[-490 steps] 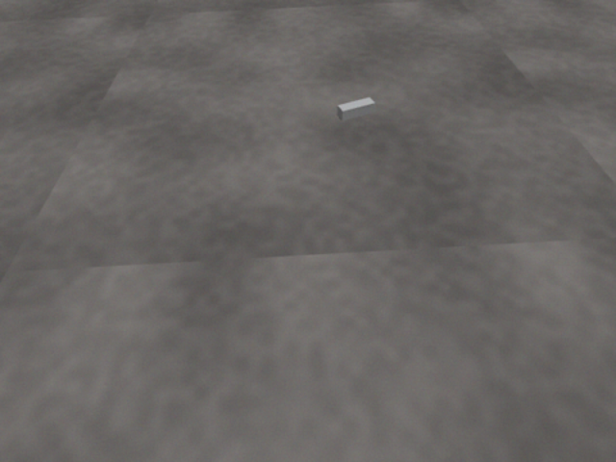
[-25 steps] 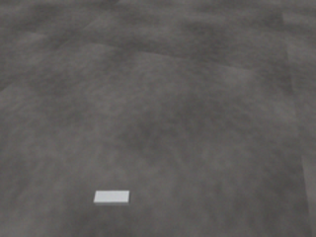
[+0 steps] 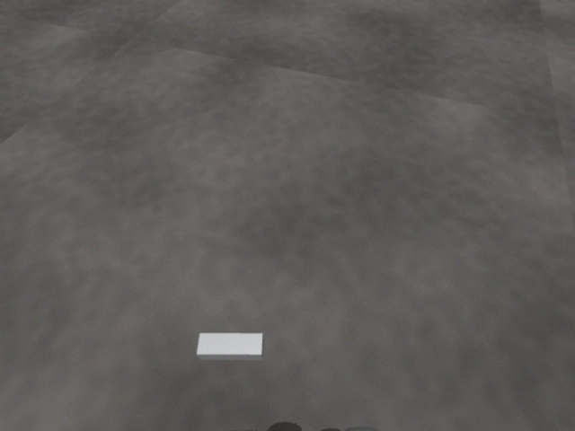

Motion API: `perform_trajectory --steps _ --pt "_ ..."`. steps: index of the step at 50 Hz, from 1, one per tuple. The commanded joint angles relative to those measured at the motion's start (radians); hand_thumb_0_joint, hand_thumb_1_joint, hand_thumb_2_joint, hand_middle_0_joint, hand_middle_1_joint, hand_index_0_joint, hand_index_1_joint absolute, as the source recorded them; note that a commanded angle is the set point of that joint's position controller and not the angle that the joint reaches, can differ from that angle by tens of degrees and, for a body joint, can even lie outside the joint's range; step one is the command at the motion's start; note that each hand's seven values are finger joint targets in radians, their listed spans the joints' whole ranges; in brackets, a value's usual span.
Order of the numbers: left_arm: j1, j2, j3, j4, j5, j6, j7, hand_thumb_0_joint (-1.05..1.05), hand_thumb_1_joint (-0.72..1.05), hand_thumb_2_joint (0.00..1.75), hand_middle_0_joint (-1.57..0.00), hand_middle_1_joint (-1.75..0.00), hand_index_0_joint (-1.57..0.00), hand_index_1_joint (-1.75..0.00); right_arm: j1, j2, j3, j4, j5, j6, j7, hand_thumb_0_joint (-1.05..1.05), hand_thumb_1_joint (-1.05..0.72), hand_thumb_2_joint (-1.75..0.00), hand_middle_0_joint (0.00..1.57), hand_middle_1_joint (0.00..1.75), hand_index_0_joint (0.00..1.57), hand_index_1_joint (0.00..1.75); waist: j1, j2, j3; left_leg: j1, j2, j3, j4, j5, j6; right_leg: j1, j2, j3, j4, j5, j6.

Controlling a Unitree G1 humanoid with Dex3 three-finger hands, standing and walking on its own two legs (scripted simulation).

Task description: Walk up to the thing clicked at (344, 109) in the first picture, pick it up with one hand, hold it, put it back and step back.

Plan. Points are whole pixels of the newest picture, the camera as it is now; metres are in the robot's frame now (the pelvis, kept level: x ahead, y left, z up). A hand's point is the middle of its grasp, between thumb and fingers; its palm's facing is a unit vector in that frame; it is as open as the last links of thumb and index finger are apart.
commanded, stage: walk up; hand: left
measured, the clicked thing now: (231, 346) +0.45 +0.21 -0.72
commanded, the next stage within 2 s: stand in 1.56 s
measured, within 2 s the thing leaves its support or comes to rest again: neither
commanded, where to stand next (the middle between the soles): +0.05 -0.02 m, yaw -2 degrees
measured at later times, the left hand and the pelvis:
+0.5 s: hand (144, 425) +0.15 +0.24 -0.14, palm faces -0.09 -0.93 -0.36, open 7.4 cm; pelvis +0.02 -0.01 +0.00, yaw -3 degrees
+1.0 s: hand out of the picture +0.12 +0.23 -0.12, palm faces -0.02 -0.95 -0.32, open 7.4 cm; pelvis +0.01 -0.01 +0.03, yaw -3 degrees
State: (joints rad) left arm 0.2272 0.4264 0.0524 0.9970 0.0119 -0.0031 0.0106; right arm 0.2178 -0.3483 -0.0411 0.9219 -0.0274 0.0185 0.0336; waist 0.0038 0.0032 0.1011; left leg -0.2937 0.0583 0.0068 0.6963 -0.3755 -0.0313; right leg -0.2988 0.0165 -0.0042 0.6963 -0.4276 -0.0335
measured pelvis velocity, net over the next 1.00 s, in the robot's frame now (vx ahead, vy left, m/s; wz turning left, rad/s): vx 0.01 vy -0.01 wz -0.05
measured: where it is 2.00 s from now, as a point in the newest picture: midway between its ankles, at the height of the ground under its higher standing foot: outside the picture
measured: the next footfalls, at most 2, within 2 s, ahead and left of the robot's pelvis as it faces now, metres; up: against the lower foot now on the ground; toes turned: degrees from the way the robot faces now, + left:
none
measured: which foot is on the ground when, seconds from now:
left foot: down 0.00-1.00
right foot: down 0.00-1.00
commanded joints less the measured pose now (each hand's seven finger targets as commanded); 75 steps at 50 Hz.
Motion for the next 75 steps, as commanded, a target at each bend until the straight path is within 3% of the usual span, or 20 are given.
perform_trajectory --steps 1,2,3,5,6,8,10,13,16,17,18,19,20,22,24,26,27,32,57,75 --pt "0.017 0.286 0.071 -0.085 0.025 -0.025 0.008 0.0 0.9 0.9 -0.2 -0.3 -0.2 -0.3 -0.03 -0.24 -0.061 -0.092 0.047 -0.036 -0.052 0.0 -0.9 -0.9 0.2 0.3 0.2 0.3 0.014 -0.1 -0.118 -0.035 0.029 -0.057 0.047 0.333 0.071 0.16 -0.187 0.292 -0.277 0.486 -0.113" --pt "-0.056 0.279 0.06 -0.109 0.01 -0.018 -0.002 0.0 0.9 0.9 -0.2 -0.3 -0.2 -0.3 -0.025 -0.229 -0.06 -0.077 0.047 -0.033 -0.063 0.0 -0.9 -0.9 0.2 0.3 0.2 0.3 -0.015 -0.123 -0.112 0.022 -0.036 0.016 0.054 0.048 0.046 0.073 -0.272 0.341 -0.251 0.527 -0.208" --pt "-0.067 0.24 0.049 -0.129 0.008 -0.016 -0.006 0.0 0.9 0.9 -0.2 -0.3 -0.2 -0.3 0.007 -0.222 -0.061 -0.058 0.041 -0.038 -0.07 0.0 -0.9 -0.9 0.2 0.3 0.2 0.3 -0.028 -0.127 -0.122 0.058 -0.035 -0.005 0.005 -0.037 0.053 0.071 -0.279 0.323 -0.212 0.613 -0.217" --pt "-0.106 0.199 0.033 -0.144 0.002 -0.005 -0.009 0.0 0.9 0.9 -0.2 -0.3 -0.2 -0.3 0.048 -0.246 -0.064 -0.031 0.031 -0.059 -0.069 0.0 -0.9 -0.9 0.2 0.3 0.2 0.3 -0.05 -0.105 -0.155 0.159 0.021 -0.052 -0.139 0.227 0.079 0.041 -0.187 0.189 -0.116 0.656 -0.118" --pt "-0.11 0.181 0.034 -0.155 -0.001 -0.001 -0.009 0.0 0.9 0.9 -0.2 -0.3 -0.2 -0.3 0.068 -0.287 -0.075 -0.026 0.023 -0.069 -0.072 0.0 -0.9 -0.9 0.2 0.3 0.2 0.3 -0.05 -0.067 -0.156 0.189 0.124 -0.182 -0.211 0.401 0.129 0.0 -0.104 0.126 -0.008 0.594 -0.049" --pt "-0.099 0.16 0.036 -0.14 0.003 0.009 -0.005 0.0 0.9 0.9 -0.2 -0.3 -0.2 -0.3 0.037 -0.333 -0.086 -0.032 0.025 -0.076 -0.075 0.0 -0.9 -0.9 0.2 0.3 0.2 0.3 -0.034 0.025 -0.14 0.258 0.276 -0.304 -0.201 0.676 0.25 -0.088 -0.032 0.055 0.083 0.261 0.006" --pt "-0.117 0.144 0.036 -0.155 0.002 0.014 -0.006 0.0 0.9 0.9 -0.2 -0.3 -0.2 -0.3 0.036 -0.315 -0.08 -0.042 0.014 -0.08 -0.08 0.0 -0.9 -0.9 0.2 0.3 0.2 0.3 -0.038 0.118 -0.118 0.251 0.315 -0.303 -0.206 0.81 0.29 -0.143 -0.024 0.074 0.171 -0.153 -0.007" --pt "-0.095 0.131 0.038 -0.154 -0.006 0.014 -0.018 0.0 0.9 0.9 -0.2 -0.3 -0.2 -0.3 -0.04 -0.319 -0.074 -0.067 0.007 -0.079 -0.082 0.0 -0.9 -0.9 0.2 0.3 0.2 0.3 -0.008 0.179 -0.085 0.194 0.249 -0.197 -0.189 0.725 0.223 -0.1 -0.051 0.053 0.055 -0.06 -0.017" --pt "-0.045 0.156 0.049 -0.11 0.007 -0.006 -0.02 0.0 0.9 0.9 -0.2 -0.3 -0.2 -0.3 -0.078 -0.281 -0.054 -0.084 0.027 -0.055 -0.073 0.0 -0.9 -0.9 0.2 0.3 0.2 0.3 0.02 0.112 -0.14 0.042 0.097 -0.032 -0.044 0.574 0.097 0.183 -0.047 0.033 -0.175 0.484 -0.041" --pt "-0.012 0.219 0.066 -0.112 0.011 -0.016 -0.013 0.0 0.9 0.9 -0.2 -0.3 -0.2 -0.3 -0.075 -0.237 -0.039 -0.101 0.043 -0.052 -0.07 0.0 -0.9 -0.9 0.2 0.3 0.2 0.3 0.039 -0.01 -0.185 -0.045 0.046 0.001 0.073 0.443 0.052 0.262 -0.167 0.212 -0.203 0.591 -0.095" --pt "-0.054 0.245 0.059 -0.126 -0.003 -0.021 -0.014 0.0 0.9 0.9 -0.2 -0.3 -0.2 -0.3 -0.079 -0.195 -0.029 -0.102 0.045 -0.041 -0.068 0.0 -0.9 -0.9 0.2 0.3 0.2 0.3 0.024 -0.095 -0.201 -0.031 -0.031 0.02 0.121 0.01 0.033 0.185 -0.314 0.364 -0.259 0.605 -0.209" --pt "-0.093 0.23 0.049 -0.138 0.003 -0.022 -0.014 0.0 0.9 0.9 -0.2 -0.3 -0.2 -0.3 -0.094 -0.212 -0.036 -0.085 0.038 -0.031 -0.07 0.0 -0.9 -0.9 0.2 0.3 0.2 0.3 0.02 -0.131 -0.174 -0.011 -0.033 -0.015 0.188 -0.232 0.04 0.129 -0.34 0.406 -0.27 0.594 -0.254" --pt "-0.113 0.206 0.042 -0.139 0.008 -0.022 -0.011 0.0 0.9 0.9 -0.2 -0.3 -0.2 -0.3 -0.098 -0.213 -0.033 -0.076 0.034 -0.031 -0.066 0.0 -0.9 -0.9 0.2 0.3 0.2 0.3 0.015 -0.131 -0.134 -0.038 -0.029 -0.042 0.196 -0.28 0.046 0.108 -0.324 0.378 -0.271 0.607 -0.246" --pt "-0.161 0.192 0.032 -0.144 0.011 -0.019 -0.003 0.0 0.9 0.9 -0.2 -0.3 -0.2 -0.3 -0.033 -0.222 -0.029 -0.04 0.042 -0.044 -0.062 0.0 -0.9 -0.9 0.2 0.3 0.2 0.3 -0.016 -0.159 -0.11 -0.032 -0.01 -0.042 0.064 -0.185 0.048 0.12 -0.27 0.276 -0.221 0.655 -0.193" --pt "-0.197 0.184 0.026 -0.142 -0.001 -0.011 -0.003 0.0 0.9 0.9 -0.2 -0.3 -0.2 -0.3 0.034 -0.224 -0.033 -0.001 0.034 -0.06 -0.06 0.0 -0.9 -0.9 0.2 0.3 0.2 0.3 -0.052 -0.146 -0.155 0.094 0.002 -0.037 -0.199 0.12 0.046 0.11 -0.207 0.182 -0.136 0.661 -0.106" --pt "-0.18 0.143 0.015 -0.15 -0.019 0.0 -0.009 0.0 0.9 0.9 -0.2 -0.3 -0.2 -0.3 -0.015 -0.283 -0.047 -0.01 0.008 -0.069 -0.061 0.0 -0.9 -0.9 0.2 0.3 0.2 0.3 -0.019 -0.023 -0.18 0.186 0.133 -0.222 -0.302 0.399 0.117 0.026 -0.103 0.11 -0.046 0.465 -0.018" --pt "-0.153 0.145 0.02 -0.126 -0.02 0.009 -0.012 0.0 0.9 0.9 -0.2 -0.3 -0.2 -0.3 -0.086 -0.323 -0.049 -0.022 0.015 -0.07 -0.057 0.0 -0.9 -0.9 0.2 0.3 0.2 0.3 0.017 0.022 -0.14 0.097 0.197 -0.281 -0.284 0.355 0.18 0.048 -0.052 0.07 -0.063 0.239 0.0" --pt "-0.195 0.169 0.022 -0.075 -0.018 -0.013 -0.017 0.0 0.9 0.9 -0.2 -0.3 -0.2 -0.3 -0.102 -0.25 -0.015 0.017 0.027 -0.062 -0.05 0.0 -0.9 -0.9 0.2 0.3 0.2 0.3 -0.003 0.036 -0.146 0.081 0.038 -0.072 -0.254 0.284 0.061 0.172 -0.145 0.15 -0.223 0.441 -0.044" --pt "-0.196 0.125 0.011 0.08 -0.009 -0.012 -0.021 0.0 0.9 0.9 -0.2 -0.3 -0.2 -0.3 -0.186 -0.216 0.001 0.129 0.021 -0.057 -0.037 0.0 -0.9 -0.9 0.2 0.3 0.2 0.3 0.009 -0.01 -0.108 0.179 0.073 -0.078 -0.436 0.193 0.052 0.156 -0.135 0.127 -0.435 0.29 0.011" --pt "-0.168 0.122 0.005 0.094 -0.006 -0.01 -0.018 0.0 0.9 0.9 -0.2 -0.3 -0.2 -0.3 -0.173 -0.219 -0.008 0.147 0.022 -0.057 -0.039 0.0 -0.9 -0.9 0.2 0.3 0.2 0.3 0.002 0.004 -0.115 0.153 0.074 -0.091 -0.451 0.205 0.052 0.18 -0.131 0.111 -0.412 0.338 0.018"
